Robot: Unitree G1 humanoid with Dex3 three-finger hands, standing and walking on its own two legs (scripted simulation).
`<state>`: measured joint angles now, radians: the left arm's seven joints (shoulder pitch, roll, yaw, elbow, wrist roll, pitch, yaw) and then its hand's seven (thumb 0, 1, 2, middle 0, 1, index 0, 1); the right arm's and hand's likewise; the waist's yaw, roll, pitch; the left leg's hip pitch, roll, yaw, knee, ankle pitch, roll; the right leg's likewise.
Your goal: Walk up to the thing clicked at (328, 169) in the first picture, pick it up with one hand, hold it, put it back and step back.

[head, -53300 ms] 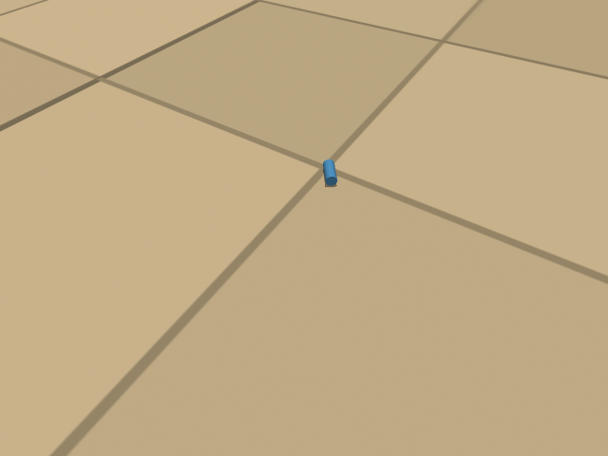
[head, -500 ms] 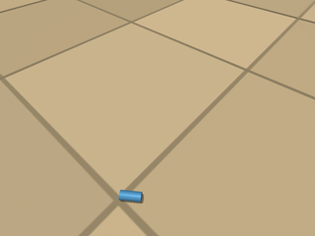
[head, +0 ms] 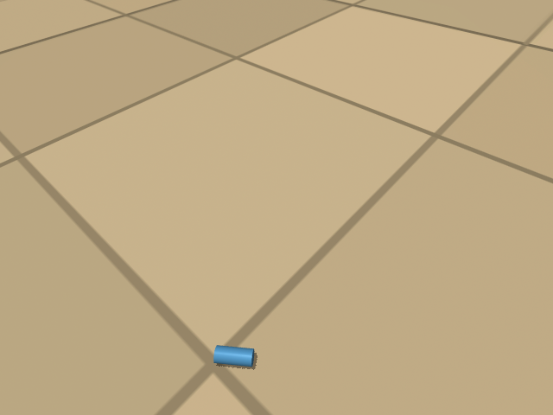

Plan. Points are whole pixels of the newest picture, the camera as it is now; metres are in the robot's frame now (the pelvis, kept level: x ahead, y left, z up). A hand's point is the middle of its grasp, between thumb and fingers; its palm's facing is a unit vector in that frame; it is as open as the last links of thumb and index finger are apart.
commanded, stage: stand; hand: left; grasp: from above
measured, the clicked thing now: (234, 355) +0.47 +0.20 -0.75
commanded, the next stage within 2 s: step back in 1.60 s
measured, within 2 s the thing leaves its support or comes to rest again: neither
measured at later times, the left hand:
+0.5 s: hand out of the picture +0.08 +0.23 -0.16, palm faces +0.02 -0.94 -0.33, open 7.4 cm
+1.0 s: hand out of the picture +0.08 +0.24 -0.15, palm faces +0.01 -0.94 -0.33, open 7.4 cm
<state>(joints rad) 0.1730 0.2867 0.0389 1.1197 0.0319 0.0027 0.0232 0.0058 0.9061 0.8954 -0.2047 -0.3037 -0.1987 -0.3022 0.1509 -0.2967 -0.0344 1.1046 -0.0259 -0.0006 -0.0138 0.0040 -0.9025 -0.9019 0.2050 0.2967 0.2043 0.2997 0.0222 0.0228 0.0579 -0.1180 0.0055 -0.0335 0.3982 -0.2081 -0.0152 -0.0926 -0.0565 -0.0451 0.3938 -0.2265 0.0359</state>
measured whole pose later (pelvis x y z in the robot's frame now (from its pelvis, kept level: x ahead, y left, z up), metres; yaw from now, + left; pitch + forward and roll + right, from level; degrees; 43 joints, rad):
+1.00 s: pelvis +0.01 -0.01 +0.00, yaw -1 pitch -3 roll +0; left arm 0.11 0.31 0.03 1.15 0.02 -0.01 0.00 0.01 0.91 0.90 -0.21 -0.30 -0.20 -0.30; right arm 0.12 -0.33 -0.01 1.14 -0.02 -0.01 0.00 0.00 -0.90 -0.90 0.20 0.30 0.20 0.30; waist 0.01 0.01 0.06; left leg -0.10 0.03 -0.03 0.33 -0.19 -0.03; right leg -0.08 -0.04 -0.04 0.33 -0.20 0.02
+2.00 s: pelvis -0.04 +0.04 -0.02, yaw +0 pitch -1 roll -1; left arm -0.01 0.41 0.08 0.91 0.01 0.06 0.03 0.01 0.91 0.90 -0.20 -0.30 -0.20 -0.30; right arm 0.14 -0.36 -0.05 0.97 -0.03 0.03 0.01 0.00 -0.90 -0.90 0.20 0.30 0.20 0.30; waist -0.02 -0.06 0.21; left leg -0.30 -0.04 -0.03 0.64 -0.32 0.04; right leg -0.44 0.06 0.16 0.99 -0.57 -0.03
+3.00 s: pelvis -0.29 +0.04 -0.01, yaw -4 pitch -2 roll -1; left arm 0.18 0.40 0.10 0.83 0.02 0.06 0.01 0.01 0.91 0.90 -0.20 -0.30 -0.20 -0.30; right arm 0.11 -0.36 -0.04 0.82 -0.03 0.01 -0.01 0.00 -0.90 -0.90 0.21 0.30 0.21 0.30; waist 0.02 -0.04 0.19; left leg -0.33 0.03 -0.01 0.57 -0.21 0.01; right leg -0.35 0.07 0.14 1.02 -0.51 0.03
